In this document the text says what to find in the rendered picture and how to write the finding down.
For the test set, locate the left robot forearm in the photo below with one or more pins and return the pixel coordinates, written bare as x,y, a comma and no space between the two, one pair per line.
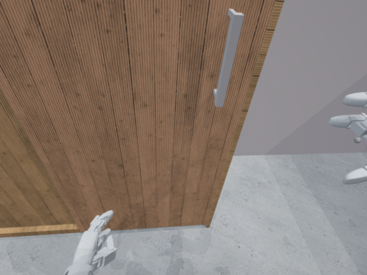
79,269

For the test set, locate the left robot hand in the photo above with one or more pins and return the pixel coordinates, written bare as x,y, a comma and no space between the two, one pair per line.
89,250

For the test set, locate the handle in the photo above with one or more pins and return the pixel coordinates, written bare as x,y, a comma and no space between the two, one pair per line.
229,55

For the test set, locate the right robot hand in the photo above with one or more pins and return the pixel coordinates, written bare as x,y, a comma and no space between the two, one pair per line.
358,124

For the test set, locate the wardrobe door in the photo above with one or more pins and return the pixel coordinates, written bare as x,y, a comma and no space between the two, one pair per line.
116,97
28,196

